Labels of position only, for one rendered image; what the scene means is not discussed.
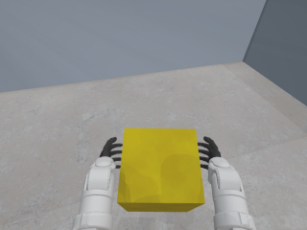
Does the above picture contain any robot right hand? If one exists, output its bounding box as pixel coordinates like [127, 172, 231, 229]
[198, 136, 221, 170]

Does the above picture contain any robot right forearm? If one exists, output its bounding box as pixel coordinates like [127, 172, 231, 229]
[207, 157, 256, 230]

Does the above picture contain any robot left hand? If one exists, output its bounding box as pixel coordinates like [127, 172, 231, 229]
[100, 137, 123, 169]

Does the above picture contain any robot left forearm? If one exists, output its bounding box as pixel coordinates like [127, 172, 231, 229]
[71, 156, 116, 230]

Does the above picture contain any carton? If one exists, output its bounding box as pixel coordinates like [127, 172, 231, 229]
[117, 127, 205, 213]

